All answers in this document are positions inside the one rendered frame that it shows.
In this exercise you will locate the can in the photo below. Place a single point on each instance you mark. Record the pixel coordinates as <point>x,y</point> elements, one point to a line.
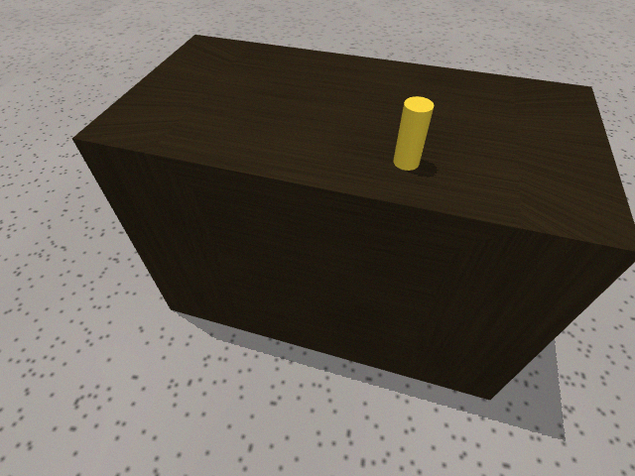
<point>414,126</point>

